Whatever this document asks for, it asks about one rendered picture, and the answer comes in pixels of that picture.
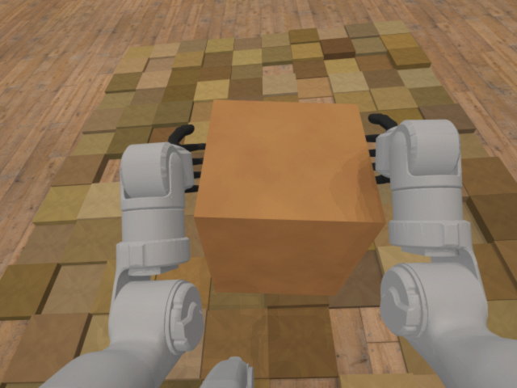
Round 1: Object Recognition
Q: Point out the right robot upper arm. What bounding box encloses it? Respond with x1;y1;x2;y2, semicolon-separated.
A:
380;262;517;388

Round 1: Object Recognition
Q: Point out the robot right forearm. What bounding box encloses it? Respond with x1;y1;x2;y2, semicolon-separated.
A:
375;120;488;318

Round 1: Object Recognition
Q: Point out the left robot upper arm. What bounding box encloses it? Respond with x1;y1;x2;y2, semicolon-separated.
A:
39;280;204;388

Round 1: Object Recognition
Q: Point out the robot left forearm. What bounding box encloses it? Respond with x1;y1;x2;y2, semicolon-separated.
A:
108;142;195;338

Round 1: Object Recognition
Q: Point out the left robot thigh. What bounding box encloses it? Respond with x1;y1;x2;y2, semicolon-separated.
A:
200;360;254;388

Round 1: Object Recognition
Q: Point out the carton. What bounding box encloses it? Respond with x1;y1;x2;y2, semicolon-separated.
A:
194;99;386;296

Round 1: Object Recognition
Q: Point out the robot right hand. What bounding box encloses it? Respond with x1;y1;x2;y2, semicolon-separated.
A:
365;113;397;184

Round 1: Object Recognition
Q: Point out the robot left hand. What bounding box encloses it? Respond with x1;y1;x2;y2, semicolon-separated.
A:
168;124;206;193

